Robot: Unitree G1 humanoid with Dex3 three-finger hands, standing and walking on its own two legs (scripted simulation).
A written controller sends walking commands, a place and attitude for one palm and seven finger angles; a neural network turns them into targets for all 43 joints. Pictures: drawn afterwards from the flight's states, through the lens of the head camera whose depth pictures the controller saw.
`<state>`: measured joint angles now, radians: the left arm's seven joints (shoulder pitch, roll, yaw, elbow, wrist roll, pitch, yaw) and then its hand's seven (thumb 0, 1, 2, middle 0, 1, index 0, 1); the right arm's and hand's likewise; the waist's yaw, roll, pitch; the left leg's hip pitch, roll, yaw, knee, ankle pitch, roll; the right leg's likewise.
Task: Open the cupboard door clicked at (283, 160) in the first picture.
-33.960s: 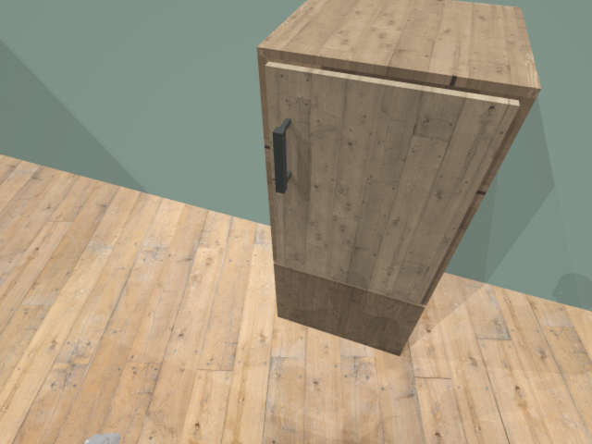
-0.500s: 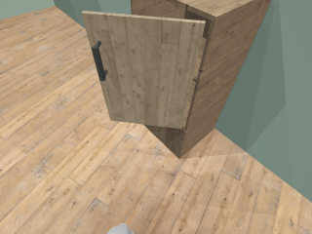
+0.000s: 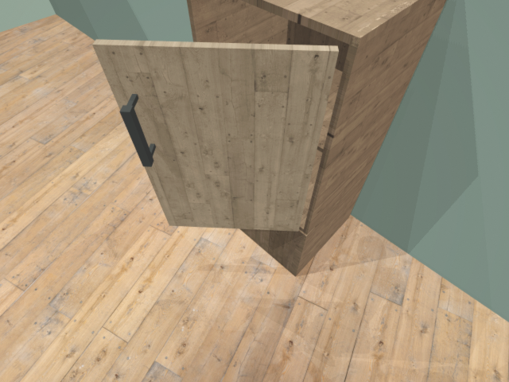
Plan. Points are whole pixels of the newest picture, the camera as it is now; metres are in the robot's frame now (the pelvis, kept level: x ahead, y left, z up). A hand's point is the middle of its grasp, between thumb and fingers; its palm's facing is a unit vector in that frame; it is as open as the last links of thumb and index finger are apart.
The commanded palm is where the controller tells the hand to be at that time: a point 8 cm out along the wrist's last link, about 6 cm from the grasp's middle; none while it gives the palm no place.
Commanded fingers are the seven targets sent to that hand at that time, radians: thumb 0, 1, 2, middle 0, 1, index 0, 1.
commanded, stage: come to a stop and stand still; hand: left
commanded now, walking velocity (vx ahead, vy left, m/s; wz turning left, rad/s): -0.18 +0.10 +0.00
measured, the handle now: (141, 132) +0.56 +0.27 +0.04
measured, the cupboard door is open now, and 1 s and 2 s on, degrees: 41 41 41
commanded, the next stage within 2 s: look again from close up in 0.72 s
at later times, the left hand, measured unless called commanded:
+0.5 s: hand out of the picture +0.03 +0.24 -0.16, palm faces +0.01 -0.97 -0.25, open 7.3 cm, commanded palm none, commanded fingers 0.00 0.90 0.90 -0.20 -0.30 -0.20 -0.30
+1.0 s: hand out of the picture +0.00 +0.22 -0.16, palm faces -0.04 -0.98 -0.20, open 7.4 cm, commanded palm none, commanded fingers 0.00 0.90 0.90 -0.20 -0.30 -0.20 -0.30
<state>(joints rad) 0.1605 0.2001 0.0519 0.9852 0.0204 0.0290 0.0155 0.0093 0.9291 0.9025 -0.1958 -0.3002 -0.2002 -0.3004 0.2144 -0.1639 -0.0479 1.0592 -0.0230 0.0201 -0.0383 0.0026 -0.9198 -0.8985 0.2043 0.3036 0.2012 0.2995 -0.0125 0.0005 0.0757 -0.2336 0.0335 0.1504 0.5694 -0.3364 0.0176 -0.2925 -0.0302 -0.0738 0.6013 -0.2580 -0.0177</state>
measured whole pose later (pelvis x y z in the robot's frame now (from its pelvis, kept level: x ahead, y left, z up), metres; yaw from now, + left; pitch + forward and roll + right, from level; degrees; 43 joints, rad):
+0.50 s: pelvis -0.02 +0.05 +0.00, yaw -2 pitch -3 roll +0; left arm 0.25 0.19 0.00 0.97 0.02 0.04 0.03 0.01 0.91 0.90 -0.20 -0.30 -0.20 -0.30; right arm 0.22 -0.18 -0.01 0.90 -0.02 0.01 -0.01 0.01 -0.91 -0.90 0.20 0.30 0.20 0.30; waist 0.01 0.02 0.04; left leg -0.19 -0.03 0.08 0.58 -0.35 0.06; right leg -0.27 -0.06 0.00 0.59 -0.27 0.00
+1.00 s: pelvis -0.01 +0.05 +0.01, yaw -2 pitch -1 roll +1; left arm 0.27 0.16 -0.02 1.07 0.01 0.00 0.02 0.01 0.91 0.90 -0.20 -0.30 -0.20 -0.30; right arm 0.30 -0.20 0.01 1.08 -0.01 -0.02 -0.01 0.01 -0.91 -0.90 0.20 0.30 0.20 0.30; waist -0.01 0.01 0.05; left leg -0.14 -0.04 0.09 0.44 -0.28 0.05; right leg -0.24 -0.06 0.01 0.48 -0.23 0.04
